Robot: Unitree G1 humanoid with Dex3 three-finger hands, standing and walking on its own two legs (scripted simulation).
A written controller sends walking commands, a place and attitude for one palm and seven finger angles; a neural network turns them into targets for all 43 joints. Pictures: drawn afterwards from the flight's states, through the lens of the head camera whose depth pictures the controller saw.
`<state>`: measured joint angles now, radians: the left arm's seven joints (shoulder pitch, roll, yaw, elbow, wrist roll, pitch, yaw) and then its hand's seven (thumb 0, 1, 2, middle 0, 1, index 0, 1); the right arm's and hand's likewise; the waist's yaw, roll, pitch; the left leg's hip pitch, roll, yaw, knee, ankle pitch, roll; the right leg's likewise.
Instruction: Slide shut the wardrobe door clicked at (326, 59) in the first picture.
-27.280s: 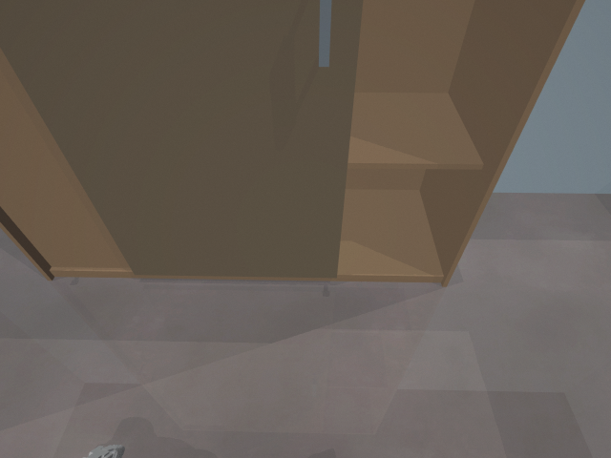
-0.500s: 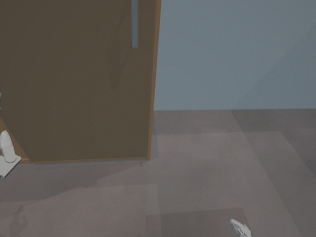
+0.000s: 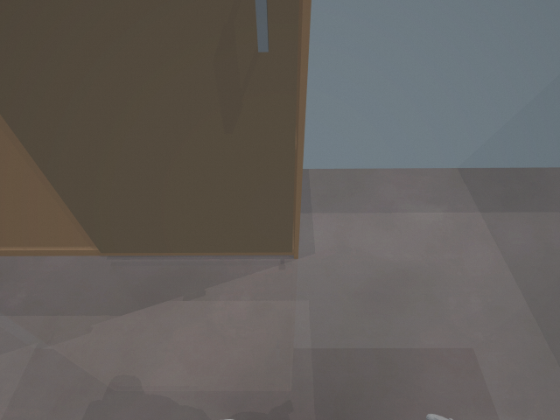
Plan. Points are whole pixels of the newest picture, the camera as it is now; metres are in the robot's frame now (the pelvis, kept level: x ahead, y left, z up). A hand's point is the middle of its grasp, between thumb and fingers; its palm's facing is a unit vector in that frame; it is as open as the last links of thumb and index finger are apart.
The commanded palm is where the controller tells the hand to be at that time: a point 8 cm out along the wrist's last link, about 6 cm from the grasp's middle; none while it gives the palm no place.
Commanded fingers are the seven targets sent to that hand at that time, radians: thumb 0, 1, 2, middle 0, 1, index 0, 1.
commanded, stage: let the arm hang, fingers relaxed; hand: left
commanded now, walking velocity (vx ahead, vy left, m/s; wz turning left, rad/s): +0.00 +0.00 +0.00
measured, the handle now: out of the picture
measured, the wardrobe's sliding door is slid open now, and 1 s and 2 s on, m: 0.00 0.00 0.00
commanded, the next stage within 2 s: look to check the result in 0.82 s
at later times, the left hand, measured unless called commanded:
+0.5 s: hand out of the picture +0.03 +0.23 -0.14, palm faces -0.01 -0.96 -0.27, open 7.4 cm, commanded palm none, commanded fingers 0.00 0.90 0.90 -0.20 -0.30 -0.20 -0.30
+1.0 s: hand out of the picture +0.08 +0.26 -0.13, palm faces -0.04 -0.95 -0.32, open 7.4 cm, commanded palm none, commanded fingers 0.00 0.90 0.90 -0.20 -0.30 -0.20 -0.30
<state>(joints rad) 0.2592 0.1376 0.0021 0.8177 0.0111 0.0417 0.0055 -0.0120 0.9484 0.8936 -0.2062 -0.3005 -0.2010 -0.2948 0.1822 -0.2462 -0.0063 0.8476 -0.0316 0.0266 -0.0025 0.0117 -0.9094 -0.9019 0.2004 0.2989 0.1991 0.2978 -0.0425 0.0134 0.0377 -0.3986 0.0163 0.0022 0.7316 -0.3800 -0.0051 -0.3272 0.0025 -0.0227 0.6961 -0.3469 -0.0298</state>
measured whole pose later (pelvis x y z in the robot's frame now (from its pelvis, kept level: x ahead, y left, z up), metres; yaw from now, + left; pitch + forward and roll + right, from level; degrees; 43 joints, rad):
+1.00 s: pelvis +0.00 +0.02 +0.03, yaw -1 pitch -2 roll +0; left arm 0.11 0.31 0.01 1.14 0.02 -0.01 0.00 0.00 0.90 0.89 -0.21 -0.30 -0.20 -0.30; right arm 0.12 -0.32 -0.01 1.12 -0.02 -0.01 -0.01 0.01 -0.91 -0.90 0.20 0.30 0.20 0.30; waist -0.01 0.01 0.05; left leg -0.15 -0.01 0.05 0.35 -0.17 0.03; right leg -0.15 -0.01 0.00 0.35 -0.17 0.01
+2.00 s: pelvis +0.03 +0.01 +0.03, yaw -2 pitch -2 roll +0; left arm 0.10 0.33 0.00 1.13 0.01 -0.02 0.00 0.00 0.90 0.89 -0.21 -0.30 -0.20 -0.30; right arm 0.11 -0.33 0.00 1.13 -0.02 -0.01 -0.01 0.01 -0.91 -0.90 0.20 0.30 0.20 0.30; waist -0.02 0.00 0.04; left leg -0.08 0.01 0.05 0.30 -0.19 0.01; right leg -0.08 0.02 0.00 0.30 -0.18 -0.01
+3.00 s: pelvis +0.03 +0.01 +0.03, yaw -2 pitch -2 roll +0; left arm 0.10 0.33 0.00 1.14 0.01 -0.02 0.00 0.00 0.90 0.89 -0.21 -0.30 -0.20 -0.30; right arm 0.11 -0.34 0.00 1.14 -0.02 -0.01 -0.01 0.01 -0.91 -0.90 0.20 0.30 0.20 0.30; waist -0.01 0.00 0.05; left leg -0.08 0.01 0.05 0.29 -0.17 0.01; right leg -0.08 0.01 0.00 0.29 -0.17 -0.01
